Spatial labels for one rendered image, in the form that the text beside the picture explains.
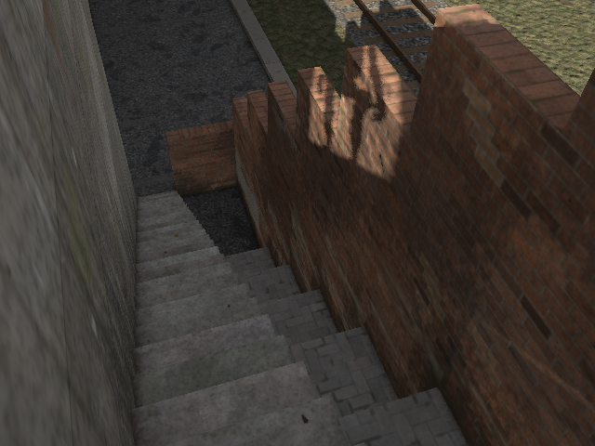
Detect stairs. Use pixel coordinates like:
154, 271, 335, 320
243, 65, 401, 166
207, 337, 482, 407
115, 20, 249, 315
130, 190, 365, 446

